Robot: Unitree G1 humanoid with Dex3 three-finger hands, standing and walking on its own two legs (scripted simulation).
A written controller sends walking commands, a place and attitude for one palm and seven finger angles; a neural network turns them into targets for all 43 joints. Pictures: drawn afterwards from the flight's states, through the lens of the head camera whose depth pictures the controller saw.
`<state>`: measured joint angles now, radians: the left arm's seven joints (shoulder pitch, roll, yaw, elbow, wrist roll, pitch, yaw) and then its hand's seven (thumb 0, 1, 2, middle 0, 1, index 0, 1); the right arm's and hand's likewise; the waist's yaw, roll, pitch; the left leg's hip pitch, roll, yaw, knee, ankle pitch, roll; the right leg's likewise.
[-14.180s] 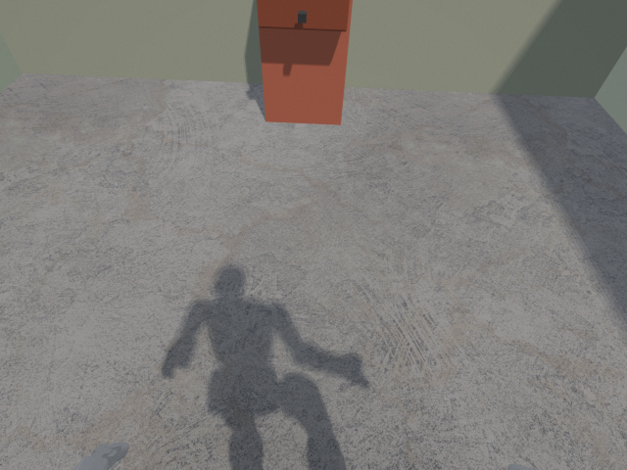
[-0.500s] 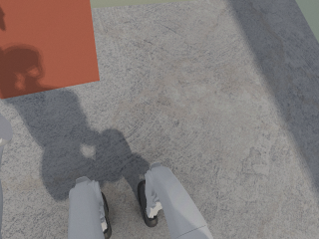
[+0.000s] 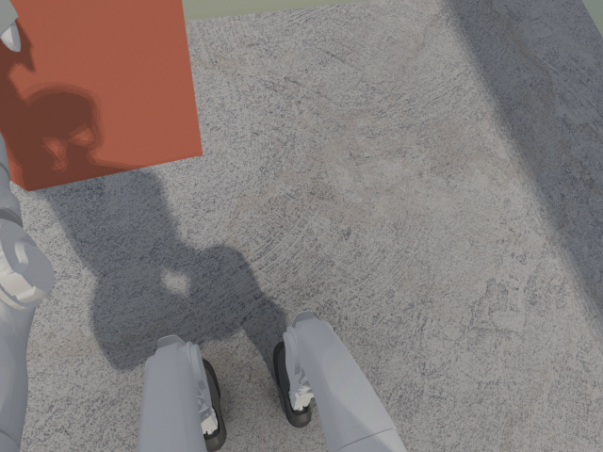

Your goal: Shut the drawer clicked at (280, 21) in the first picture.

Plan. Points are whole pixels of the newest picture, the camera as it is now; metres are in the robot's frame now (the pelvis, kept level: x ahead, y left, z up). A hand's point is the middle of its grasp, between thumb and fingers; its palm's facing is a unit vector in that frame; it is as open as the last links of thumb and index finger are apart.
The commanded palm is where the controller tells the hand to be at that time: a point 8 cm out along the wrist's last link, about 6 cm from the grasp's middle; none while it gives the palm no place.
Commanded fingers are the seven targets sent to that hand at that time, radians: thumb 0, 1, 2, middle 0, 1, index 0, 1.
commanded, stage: pull the fist back off the drawer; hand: left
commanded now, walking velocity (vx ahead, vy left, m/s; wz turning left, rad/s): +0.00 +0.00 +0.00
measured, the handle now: out of the picture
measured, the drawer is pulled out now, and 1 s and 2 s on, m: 0.00 0.00 0.00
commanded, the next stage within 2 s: draw the hand back to the body in 0.18 s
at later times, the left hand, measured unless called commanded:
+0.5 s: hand out of the picture +0.52 +0.22 +0.10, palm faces +0.13 -0.99 -0.08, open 3.3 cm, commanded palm +0.48 +0.26 +0.12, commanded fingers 0.00 0.90 0.90 -1.40 -1.60 -1.40 -1.60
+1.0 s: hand out of the picture +0.36 +0.24 +0.22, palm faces +0.26 -0.92 -0.29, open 3.3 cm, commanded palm +0.32 +0.28 +0.24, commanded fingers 0.00 0.90 0.90 -1.40 -1.60 -1.40 -1.60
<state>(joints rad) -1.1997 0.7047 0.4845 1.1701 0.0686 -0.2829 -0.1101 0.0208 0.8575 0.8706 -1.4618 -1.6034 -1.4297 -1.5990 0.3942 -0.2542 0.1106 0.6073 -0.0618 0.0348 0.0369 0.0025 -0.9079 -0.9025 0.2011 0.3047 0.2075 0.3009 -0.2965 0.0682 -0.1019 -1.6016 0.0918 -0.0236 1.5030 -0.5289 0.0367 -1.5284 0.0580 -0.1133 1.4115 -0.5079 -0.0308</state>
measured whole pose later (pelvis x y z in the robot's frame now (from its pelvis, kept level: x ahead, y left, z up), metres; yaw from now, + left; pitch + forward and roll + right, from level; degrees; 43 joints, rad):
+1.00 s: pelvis +0.07 +0.00 +0.16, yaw +6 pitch +6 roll -1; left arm 0.01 0.32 0.12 0.19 -0.07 -0.09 0.06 0.02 0.90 0.90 -1.40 -1.60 -1.40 -1.60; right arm 0.21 -0.25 0.04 0.53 0.05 0.08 -0.08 0.01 -0.91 -0.90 0.20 0.30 0.20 0.30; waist -0.01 0.05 -0.08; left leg -0.47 0.01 0.04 0.73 -0.37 0.02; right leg -0.43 0.01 -0.04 0.71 -0.39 -0.02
